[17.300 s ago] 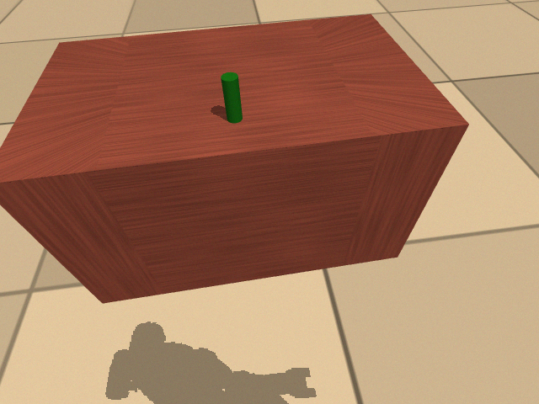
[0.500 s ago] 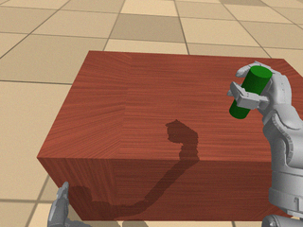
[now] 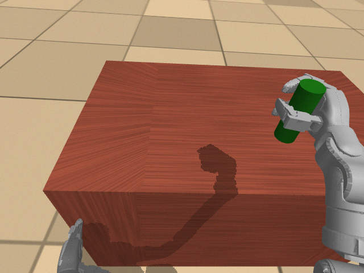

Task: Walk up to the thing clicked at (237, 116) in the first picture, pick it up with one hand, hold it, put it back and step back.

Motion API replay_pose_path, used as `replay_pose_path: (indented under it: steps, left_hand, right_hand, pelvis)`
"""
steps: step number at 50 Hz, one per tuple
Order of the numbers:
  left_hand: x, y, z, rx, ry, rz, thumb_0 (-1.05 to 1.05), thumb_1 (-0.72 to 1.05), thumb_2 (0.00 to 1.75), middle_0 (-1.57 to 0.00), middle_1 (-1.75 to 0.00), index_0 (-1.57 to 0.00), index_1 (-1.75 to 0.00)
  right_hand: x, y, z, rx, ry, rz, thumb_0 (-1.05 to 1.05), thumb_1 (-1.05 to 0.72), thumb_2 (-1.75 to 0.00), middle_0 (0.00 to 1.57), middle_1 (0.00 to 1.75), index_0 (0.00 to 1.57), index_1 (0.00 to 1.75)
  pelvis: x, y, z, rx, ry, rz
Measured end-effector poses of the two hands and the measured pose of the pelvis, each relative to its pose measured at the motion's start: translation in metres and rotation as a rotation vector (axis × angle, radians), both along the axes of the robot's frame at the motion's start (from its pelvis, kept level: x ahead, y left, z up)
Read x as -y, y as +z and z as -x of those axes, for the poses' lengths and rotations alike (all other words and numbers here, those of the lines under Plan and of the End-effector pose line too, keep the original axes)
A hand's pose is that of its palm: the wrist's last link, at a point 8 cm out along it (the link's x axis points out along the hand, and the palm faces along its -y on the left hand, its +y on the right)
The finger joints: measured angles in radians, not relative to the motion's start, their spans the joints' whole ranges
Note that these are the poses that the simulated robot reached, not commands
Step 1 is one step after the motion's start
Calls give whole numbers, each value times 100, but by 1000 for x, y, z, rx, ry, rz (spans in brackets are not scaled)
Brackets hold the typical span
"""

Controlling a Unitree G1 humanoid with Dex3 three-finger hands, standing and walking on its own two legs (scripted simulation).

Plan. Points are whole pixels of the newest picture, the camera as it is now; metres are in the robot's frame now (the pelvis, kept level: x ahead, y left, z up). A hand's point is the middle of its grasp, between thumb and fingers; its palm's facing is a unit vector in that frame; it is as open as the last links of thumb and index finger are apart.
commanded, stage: hold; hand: right
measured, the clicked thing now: (297, 113) +0.33 -0.19 +0.22
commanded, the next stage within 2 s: crouch in 1.30 s
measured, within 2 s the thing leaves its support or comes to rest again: neither
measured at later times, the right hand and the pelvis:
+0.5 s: hand (287, 111) +0.33 -0.17 +0.23, palm faces +0.16 +0.99 +0.00, open 5.5 cm; pelvis -0.01 +0.00 +0.00, yaw +0 degrees
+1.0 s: hand (284, 112) +0.33 -0.17 +0.22, palm faces +0.17 +0.98 +0.00, open 5.5 cm; pelvis -0.01 +0.00 +0.00, yaw +0 degrees
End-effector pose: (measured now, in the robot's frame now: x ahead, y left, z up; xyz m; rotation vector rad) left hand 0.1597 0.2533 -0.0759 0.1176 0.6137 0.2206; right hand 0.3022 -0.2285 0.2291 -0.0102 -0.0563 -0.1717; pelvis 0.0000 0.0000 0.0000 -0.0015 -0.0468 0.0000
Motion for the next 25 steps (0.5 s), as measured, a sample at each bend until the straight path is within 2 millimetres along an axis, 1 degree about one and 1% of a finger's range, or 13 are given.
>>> replay_pose_path:
  steps: [10,16,25]
  left_hand:
    - [-1,-1,2,-1,6,-2,-2,-55,6,-5,-6,-5,-6]
    - [-1,-4,6,-17,5,2,-2,-55,6,-5,-6,-5,-6]
    - [0,-2,7,-5,-4,3,-2,-55,6,-5,-6,-5,-6]
  right_hand:
    - [-3,-2,-2,-8,2,-4,0,-12,-116,99,119,99,117]
    - [-2,-2,0,-9,-7,0,0,-12,-116,99,119,99,116]
    - [-8,-4,3,-14,6,-5,0,-12,-116,99,119,99,116]
  pelvis:
    - [0,0,1,-1,2,0]
    - [-1,0,2,0,3,0]
    - [-2,0,7,8,0,2]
